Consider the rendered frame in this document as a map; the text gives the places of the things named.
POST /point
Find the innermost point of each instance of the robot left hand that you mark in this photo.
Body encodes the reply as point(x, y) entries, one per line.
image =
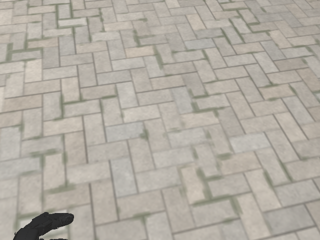
point(42, 224)

